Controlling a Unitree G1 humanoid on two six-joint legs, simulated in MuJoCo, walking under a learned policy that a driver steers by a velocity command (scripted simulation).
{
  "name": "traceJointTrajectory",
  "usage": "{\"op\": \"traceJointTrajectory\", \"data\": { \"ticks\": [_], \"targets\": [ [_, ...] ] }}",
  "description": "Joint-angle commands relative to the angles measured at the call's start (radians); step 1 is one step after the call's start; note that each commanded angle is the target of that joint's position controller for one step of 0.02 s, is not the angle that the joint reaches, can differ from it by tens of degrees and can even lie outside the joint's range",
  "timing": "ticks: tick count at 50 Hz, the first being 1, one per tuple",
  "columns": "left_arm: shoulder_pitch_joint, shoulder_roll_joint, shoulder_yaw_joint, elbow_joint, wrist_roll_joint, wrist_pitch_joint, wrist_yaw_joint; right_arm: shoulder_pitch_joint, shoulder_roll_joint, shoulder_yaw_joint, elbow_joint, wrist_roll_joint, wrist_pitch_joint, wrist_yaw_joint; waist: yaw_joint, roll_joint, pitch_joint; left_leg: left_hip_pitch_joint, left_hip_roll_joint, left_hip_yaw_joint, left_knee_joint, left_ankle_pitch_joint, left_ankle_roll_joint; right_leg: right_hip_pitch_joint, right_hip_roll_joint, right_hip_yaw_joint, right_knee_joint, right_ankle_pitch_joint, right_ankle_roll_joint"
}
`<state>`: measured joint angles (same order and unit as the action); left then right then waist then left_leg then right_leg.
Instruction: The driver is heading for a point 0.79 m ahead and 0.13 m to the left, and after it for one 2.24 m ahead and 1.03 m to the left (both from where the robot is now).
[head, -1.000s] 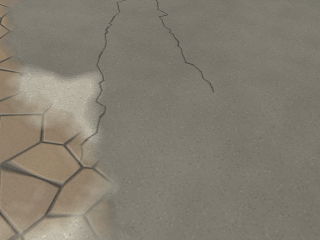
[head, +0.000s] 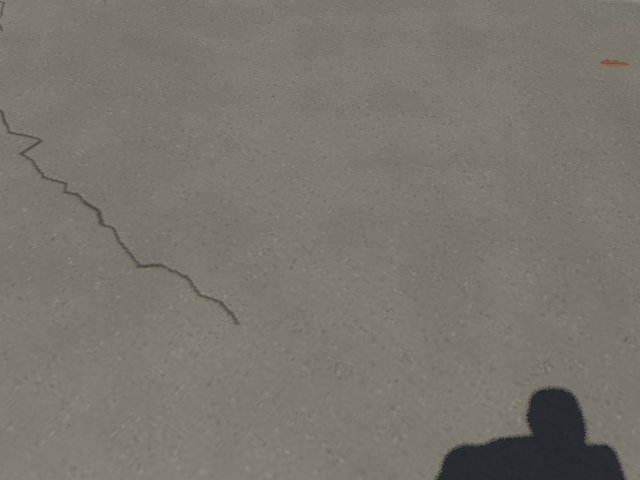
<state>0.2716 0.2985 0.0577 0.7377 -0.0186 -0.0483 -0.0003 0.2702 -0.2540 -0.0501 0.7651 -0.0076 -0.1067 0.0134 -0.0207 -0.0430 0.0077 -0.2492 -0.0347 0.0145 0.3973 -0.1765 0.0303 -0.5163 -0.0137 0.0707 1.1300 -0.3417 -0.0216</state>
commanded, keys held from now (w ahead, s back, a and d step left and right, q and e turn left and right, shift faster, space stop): w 0.26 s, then w+q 0.74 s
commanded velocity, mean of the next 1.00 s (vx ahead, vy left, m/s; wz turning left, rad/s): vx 0.50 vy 0.00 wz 0.25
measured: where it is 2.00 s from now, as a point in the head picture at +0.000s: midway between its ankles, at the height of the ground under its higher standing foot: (287, 365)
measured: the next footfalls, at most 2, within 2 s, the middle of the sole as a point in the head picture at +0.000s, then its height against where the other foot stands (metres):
right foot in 0.30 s outside the picture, level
left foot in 0.84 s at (269, 437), level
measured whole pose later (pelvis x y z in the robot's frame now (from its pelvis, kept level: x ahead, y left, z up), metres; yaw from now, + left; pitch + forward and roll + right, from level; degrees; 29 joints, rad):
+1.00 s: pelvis +0.53 +0.02 -0.01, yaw +20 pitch +2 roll +0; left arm 0.20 0.29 0.05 0.74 0.00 -0.11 0.00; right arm 0.24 -0.29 -0.07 0.69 0.01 -0.05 0.03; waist -0.01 -0.01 0.05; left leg -0.32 -0.11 -0.01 0.47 -0.17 0.10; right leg -0.48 -0.07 0.05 1.18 -0.36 0.01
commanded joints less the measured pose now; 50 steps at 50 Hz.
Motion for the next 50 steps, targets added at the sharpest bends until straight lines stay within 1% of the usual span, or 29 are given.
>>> {"op": "traceJointTrajectory", "data": {
  "ticks": [1, 5, 10, 12, 13, 14, 15, 16, 17, 18, 19, 20, 21, 23, 26, 31, 36, 37, 39, 40, 41, 42, 43, 44, 45, 46, 47, 48, 50],
  "targets": [
    [-0.034, 0.026, 0.003, -0.091, 0.010, -0.014, -0.006, 0.004, -0.134, -0.031, -0.036, 0.013, -0.015, 0.001, 0.010, 0.142, -0.003, 0.128, 0.262, -0.260, -0.227, 0.149, 0.199, -0.168, -0.074, 0.003, -0.127, 0.053, 0.015],
    [-0.155, 0.004, -0.016, -0.120, 0.011, -0.027, -0.019, 0.026, -0.181, -0.041, -0.011, 0.022, -0.001, -0.005, -0.024, 0.125, 0.009, 0.099, 0.233, -0.145, -0.249, 0.193, 0.179, -0.093, -0.071, -0.039, -0.395, 0.260, 0.021],
    [-0.276, 0.034, -0.009, -0.163, -0.002, -0.035, -0.034, 0.105, -0.207, -0.045, 0.036, 0.038, 0.019, -0.005, -0.053, 0.135, 0.034, 0.165, 0.273, -0.134, -0.217, 0.179, 0.149, -0.030, -0.038, -0.055, -0.553, 0.308, -0.003],
    [-0.266, 0.055, -0.001, -0.168, -0.001, -0.038, -0.039, 0.106, -0.221, -0.048, 0.048, 0.040, 0.030, -0.008, -0.027, 0.141, 0.029, 0.206, 0.294, -0.135, -0.172, 0.239, 0.130, 0.021, -0.024, -0.066, -0.598, 0.259, -0.031],
    [-0.209, 0.072, 0.010, -0.153, 0.003, -0.040, -0.037, 0.092, -0.227, -0.048, 0.049, 0.041, 0.035, -0.011, 0.016, 0.137, 0.000, 0.205, 0.279, -0.110, -0.101, 0.357, 0.112, 0.118, -0.003, -0.088, -0.634, 0.257, -0.049],
    [-0.092, 0.109, 0.032, -0.117, 0.009, -0.039, -0.030, 0.104, -0.208, -0.039, 0.052, 0.040, 0.038, -0.013, 0.070, 0.114, -0.071, 0.165, 0.232, -0.077, 0.049, 0.474, 0.089, 0.306, 0.017, -0.100, -0.658, 0.253, -0.074],
    [0.083, 0.172, 0.056, -0.087, 0.020, -0.037, -0.018, 0.095, -0.163, -0.018, 0.032, 0.023, 0.035, -0.013, 0.150, 0.052, -0.199, 0.005, 0.180, -0.038, 0.309, 0.342, 0.049, 0.580, -0.111, 0.031, -0.634, 0.257, -0.127],
    [0.169, 0.277, 0.077, -0.075, 0.032, -0.028, -0.010, 0.193, -0.049, 0.019, 0.001, 0.012, 0.018, -0.010, 0.120, -0.211, -0.331, -0.383, 0.024, 0.013, 0.696, -0.212, -0.021, 0.914, -0.379, 0.461, -0.697, 0.142, -0.270],
    [0.196, 0.196, 0.058, -0.067, 0.022, -0.026, -0.012, 0.171, -0.121, 0.003, 0.018, 0.034, 0.003, -0.010, 0.152, -0.179, -0.360, -0.499, 0.025, -0.128, 0.854, -0.401, -0.020, 0.887, -0.404, 0.630, -0.800, 0.000, -0.296],
    [0.137, 0.152, 0.041, -0.065, 0.016, -0.030, -0.013, 0.093, -0.184, -0.018, -0.004, 0.056, -0.002, -0.007, 0.141, -0.117, -0.205, -0.566, 0.071, -0.138, 0.893, -0.328, -0.008, 0.769, -0.372, 0.486, -0.819, 0.000, -0.252],
    [0.071, 0.116, 0.029, -0.069, 0.017, -0.033, -0.014, 0.045, -0.179, -0.018, -0.014, 0.051, 0.001, -0.009, 0.110, -0.075, -0.133, -0.543, 0.116, -0.113, 0.858, -0.239, -0.007, 0.647, -0.326, 0.359, -0.841, 0.049, -0.221],
    [0.012, 0.081, 0.019, -0.069, 0.020, -0.037, -0.019, 0.023, -0.168, -0.021, -0.015, 0.038, 0.009, -0.012, 0.080, -0.056, -0.071, -0.513, 0.141, -0.109, 0.810, -0.175, -0.014, 0.538, -0.286, 0.271, -0.879, 0.108, -0.204],
    [-0.026, 0.059, 0.014, -0.067, 0.027, -0.046, -0.021, 0.038, -0.157, -0.025, -0.009, 0.033, 0.024, -0.013, 0.045, -0.075, -0.044, -0.454, 0.165, -0.119, 0.777, -0.126, -0.018, 0.457, -0.257, 0.198, -0.916, 0.162, -0.188],
    [-0.052, 0.056, 0.020, -0.050, 0.031, -0.065, -0.023, 0.066, -0.112, -0.020, 0.002, 0.036, 0.050, -0.012, 0.013, -0.062, -0.024, -0.396, 0.170, -0.120, 0.756, -0.073, -0.029, 0.376, -0.243, 0.105, -0.970, 0.260, -0.187],
    [-0.040, 0.079, 0.032, -0.016, 0.037, -0.077, -0.014, 0.019, -0.095, -0.021, -0.020, 0.032, 0.064, -0.014, 0.008, -0.015, 0.010, -0.454, 0.165, -0.145, 0.677, 0.037, -0.045, 0.375, -0.242, -0.010, -0.997, 0.396, -0.186],
    [-0.011, 0.111, 0.039, 0.019, 0.030, -0.068, 0.004, -0.126, -0.066, -0.008, -0.067, 0.027, 0.056, 0.013, 0.055, 0.005, 0.052, -0.434, 0.145, -0.073, 0.395, 0.266, -0.032, 0.411, -0.214, -0.168, -1.016, 0.433, -0.147],
    [0.077, 0.144, 0.051, 0.067, 0.011, -0.032, 0.011, -0.273, -0.057, 0.001, -0.152, 0.030, 0.055, 0.045, 0.107, 0.017, 0.096, -0.495, 0.127, -0.002, 0.254, 0.189, 0.013, 0.592, -0.267, -0.222, -0.953, 0.525, -0.130],
    [0.078, 0.151, 0.053, 0.070, 0.007, -0.024, 0.013, -0.282, -0.062, -0.002, -0.166, 0.030, 0.055, 0.052, 0.101, 0.010, 0.091, -0.484, 0.114, 0.018, 0.240, 0.144, 0.027, 0.620, -0.274, -0.235, -0.920, 0.602, -0.121],
    [0.062, 0.181, 0.060, 0.065, 0.004, -0.008, 0.021, -0.248, -0.090, -0.017, -0.181, 0.030, 0.060, 0.059, 0.060, -0.031, 0.037, -0.374, 0.052, 0.080, 0.236, 0.040, 0.063, 0.650, -0.274, -0.266, -0.798, 0.934, -0.098],
    [0.054, 0.195, 0.064, 0.061, 0.002, 0.000, 0.027, -0.180, -0.116, -0.032, -0.172, 0.030, 0.063, 0.058, 0.017, -0.052, -0.012, -0.277, 0.012, 0.106, 0.241, -0.010, 0.086, 0.651, -0.269, -0.277, -0.686, 1.088, -0.087],
    [0.040, 0.202, 0.064, 0.056, 0.000, 0.007, 0.032, -0.050, -0.160, -0.057, -0.145, 0.032, 0.065, 0.051, -0.059, -0.049, -0.082, -0.095, -0.028, 0.112, 0.197, 0.004, 0.118, 0.598, -0.246, -0.295, -0.508, 1.125, -0.066],
    [0.033, 0.190, 0.056, 0.044, 0.003, 0.002, 0.037, 0.116, -0.226, -0.092, -0.106, 0.032, 0.073, 0.032, -0.145, -0.001, -0.166, 0.201, -0.007, 0.022, 0.140, 0.056, 0.163, 0.408, -0.207, -0.301, -0.250, 0.942, -0.026],
    [0.113, 0.048, 0.014, -0.007, 0.041, -0.021, 0.024, 0.142, -0.341, -0.114, -0.098, 0.035, 0.076, 0.013, -0.059, 0.259, -0.239, 0.565, 0.258, -0.468, 0.116, 0.015, 0.317, -0.050, -0.040, -0.274, 0.123, 0.053, 0.040],
    [0.072, 0.069, 0.004, -0.031, 0.020, -0.066, 0.007, 0.158, -0.312, -0.098, -0.133, 0.027, 0.061, 0.017, -0.081, 0.225, -0.412, 0.689, 0.391, -0.887, -0.057, -0.106, 0.439, -0.225, 0.069, -0.021, 0.308, -0.265, 0.047],
    [-0.042, 0.134, 0.023, -0.062, -0.020, -0.090, -0.006, 0.138, -0.242, -0.079, -0.124, 0.019, 0.052, 0.019, -0.115, 0.145, -0.300, 0.629, 0.354, -0.740, -0.090, -0.080, 0.369, -0.319, 0.003, 0.042, 0.304, -0.178, 0.025],
    [-0.072, 0.122, 0.015, -0.076, -0.022, -0.102, -0.007, 0.087, -0.207, -0.070, -0.124, 0.024, 0.045, 0.018, -0.077, 0.097, -0.184, 0.479, 0.307, -0.594, -0.091, -0.017, 0.327, -0.311, -0.039, 0.030, 0.215, -0.092, 0.009],
    [-0.071, 0.115, 0.017, -0.064, 0.002, -0.103, 0.001, 0.015, -0.179, -0.061, -0.136, 0.025, 0.044, 0.017, -0.026, 0.039, -0.111, 0.325, 0.263, -0.493, -0.099, 0.080, 0.292, -0.253, -0.075, 0.022, 0.119, -0.041, 0.013],
    [-0.057, 0.130, 0.027, -0.057, 0.020, -0.093, 0.004, -0.034, -0.147, -0.050, -0.153, 0.017, 0.043, 0.014, 0.010, 0.051, -0.080, 0.215, 0.230, -0.426, -0.120, 0.178, 0.279, -0.178, -0.098, 0.023, 0.058, -0.006, 0.021],
    [-0.029, 0.115, 0.028, -0.057, 0.031, -0.067, 0.003, -0.060, -0.153, -0.051, -0.165, 0.012, 0.040, 0.007, 0.046, 0.071, -0.063, 0.098, 0.206, -0.383, -0.157, 0.265, 0.286, -0.107, -0.102, 0.010, -0.008, 0.024, 0.049]
  ]
}}
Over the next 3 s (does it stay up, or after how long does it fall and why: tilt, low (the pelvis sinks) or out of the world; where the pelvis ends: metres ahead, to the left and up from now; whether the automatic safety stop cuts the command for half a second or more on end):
stays up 0.94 0.13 -0.02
